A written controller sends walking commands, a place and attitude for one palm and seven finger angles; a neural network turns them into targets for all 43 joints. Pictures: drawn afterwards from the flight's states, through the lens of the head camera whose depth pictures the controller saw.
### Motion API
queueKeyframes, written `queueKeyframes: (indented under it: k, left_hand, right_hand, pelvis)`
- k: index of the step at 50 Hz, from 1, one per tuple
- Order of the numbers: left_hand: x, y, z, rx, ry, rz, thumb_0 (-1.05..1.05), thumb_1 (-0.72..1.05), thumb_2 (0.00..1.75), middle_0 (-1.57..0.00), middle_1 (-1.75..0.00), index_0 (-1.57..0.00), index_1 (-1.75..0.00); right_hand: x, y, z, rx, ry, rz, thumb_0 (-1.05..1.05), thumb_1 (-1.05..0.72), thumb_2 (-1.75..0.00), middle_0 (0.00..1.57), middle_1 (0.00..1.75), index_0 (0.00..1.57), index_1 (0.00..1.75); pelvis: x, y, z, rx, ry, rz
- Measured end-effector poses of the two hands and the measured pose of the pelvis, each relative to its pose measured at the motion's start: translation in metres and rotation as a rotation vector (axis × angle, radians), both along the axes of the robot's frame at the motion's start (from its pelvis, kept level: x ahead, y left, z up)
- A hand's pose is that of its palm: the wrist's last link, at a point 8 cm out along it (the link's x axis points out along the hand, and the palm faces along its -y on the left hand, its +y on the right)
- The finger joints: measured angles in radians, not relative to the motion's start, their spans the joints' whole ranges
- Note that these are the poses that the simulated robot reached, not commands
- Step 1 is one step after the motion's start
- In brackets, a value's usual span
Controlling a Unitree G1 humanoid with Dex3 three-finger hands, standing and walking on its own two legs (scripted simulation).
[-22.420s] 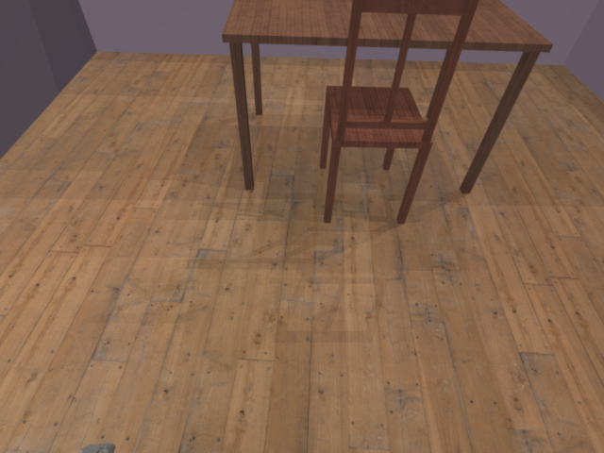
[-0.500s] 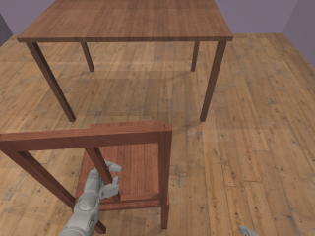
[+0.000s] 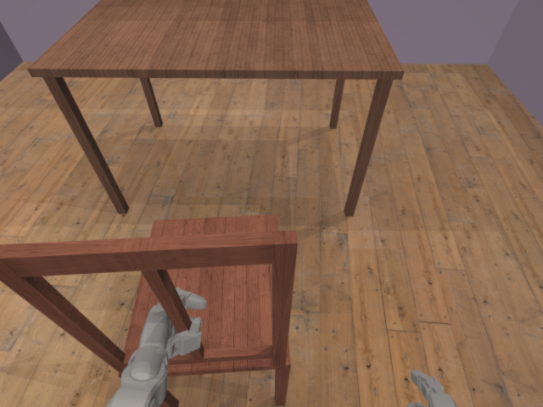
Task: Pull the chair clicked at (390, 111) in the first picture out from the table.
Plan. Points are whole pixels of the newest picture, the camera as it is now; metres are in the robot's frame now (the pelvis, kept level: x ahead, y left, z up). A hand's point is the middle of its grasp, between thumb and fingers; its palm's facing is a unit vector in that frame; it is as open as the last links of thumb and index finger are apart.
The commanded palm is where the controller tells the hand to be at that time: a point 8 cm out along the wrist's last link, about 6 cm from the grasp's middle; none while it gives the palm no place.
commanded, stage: open the thumb and straighten the fingers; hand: left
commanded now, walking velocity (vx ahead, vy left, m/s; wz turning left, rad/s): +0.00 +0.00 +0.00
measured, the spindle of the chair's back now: (181, 320) +0.26 +0.17 -0.06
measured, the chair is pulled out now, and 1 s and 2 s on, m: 0.60 0.60 0.60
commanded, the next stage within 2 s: draw the fingers out of the gap in 0.72 s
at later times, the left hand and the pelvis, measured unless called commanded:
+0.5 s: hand (189, 331) +0.25 +0.16 -0.08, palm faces +0.05 -0.99 -0.17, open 14.5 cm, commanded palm +0.23 +0.21 -0.06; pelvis +0.01 +0.01 -0.04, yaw +2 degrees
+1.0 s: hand (177, 354) +0.22 +0.17 -0.09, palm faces +0.07 -0.98 -0.19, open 17.4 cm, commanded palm +0.19 +0.22 -0.06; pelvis +0.02 +0.01 -0.05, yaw +3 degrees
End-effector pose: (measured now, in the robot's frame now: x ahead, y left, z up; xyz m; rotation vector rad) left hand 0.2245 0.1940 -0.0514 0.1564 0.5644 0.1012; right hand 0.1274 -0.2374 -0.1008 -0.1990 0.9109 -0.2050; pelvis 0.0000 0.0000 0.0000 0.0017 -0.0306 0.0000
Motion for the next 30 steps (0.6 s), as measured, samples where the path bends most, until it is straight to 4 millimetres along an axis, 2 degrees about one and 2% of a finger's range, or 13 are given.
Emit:
queueKeyframes:
  k: [4,7,12,16,22,26,30]
  left_hand:
    - [0.001,0.002,-0.002,-0.036,-0.016,0.013,0.06,0.66,0.82,-0.33,-1.28,-0.50,-1.45]
    - [0.002,0.006,-0.003,-0.035,-0.039,-0.004,0.04,0.56,0.76,-0.36,-1.32,-0.49,-1.45]
    - [0.006,0.013,-0.005,-0.021,-0.038,-0.013,0.03,0.21,0.57,-0.42,-1.36,-0.49,-1.44]
    - [0.008,0.020,-0.008,-0.007,-0.017,0.003,0.02,-0.11,0.41,-0.42,-1.30,-0.46,-1.36]
    - [0.008,0.017,-0.008,-0.010,-0.003,-0.002,0.00,-0.39,0.27,-0.35,-1.04,-0.36,-1.06]
    - [0.008,0.013,-0.008,-0.012,0.000,-0.004,0.00,-0.47,0.23,-0.27,-0.80,-0.27,-0.81]
    - [0.006,0.018,-0.013,-0.003,0.019,0.010,0.00,-0.51,0.22,-0.18,-0.53,-0.18,-0.54]
  right_hand:
    - [-0.005,-0.003,-0.002,0.034,-0.017,-0.014,0.01,-0.91,-0.90,0.20,0.30,0.20,0.30]
    - [-0.006,-0.008,-0.004,0.029,-0.040,-0.011,0.01,-0.91,-0.90,0.20,0.30,0.20,0.30]
    - [-0.003,-0.014,-0.012,0.004,-0.061,-0.003,0.01,-0.91,-0.90,0.20,0.30,0.20,0.30]
    - [0.005,-0.013,-0.018,-0.007,-0.080,0.003,0.01,-0.91,-0.90,0.20,0.30,0.20,0.30]
    - [0.023,-0.003,-0.024,0.001,-0.123,0.029,0.01,-0.91,-0.90,0.20,0.30,0.20,0.30]
    - [0.035,0.006,-0.025,0.012,-0.149,0.051,0.01,-0.91,-0.90,0.20,0.30,0.20,0.30]
    - [0.044,0.012,-0.026,0.018,-0.160,0.071,0.01,-0.91,-0.90,0.20,0.30,0.20,0.30]
  pelvis:
    - [-0.001,-0.001,-0.006,0.004,0.052,0.013]
    - [-0.002,0.000,-0.012,0.004,0.087,0.014]
    - [-0.001,0.003,-0.023,0.003,0.136,0.016]
    - [0.002,0.006,-0.029,0.001,0.165,0.019]
    - [0.009,0.010,-0.036,-0.003,0.190,0.029]
    - [0.013,0.011,-0.040,-0.005,0.201,0.034]
    - [0.016,0.010,-0.044,-0.006,0.212,0.037]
